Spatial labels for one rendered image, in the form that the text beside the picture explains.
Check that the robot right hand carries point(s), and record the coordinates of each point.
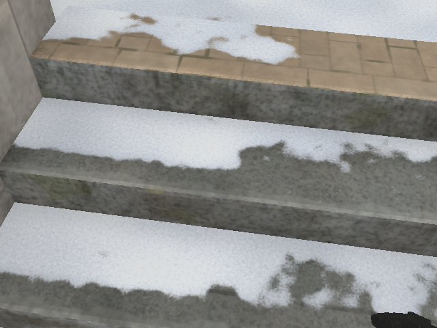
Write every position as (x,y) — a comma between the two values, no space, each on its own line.
(400,320)

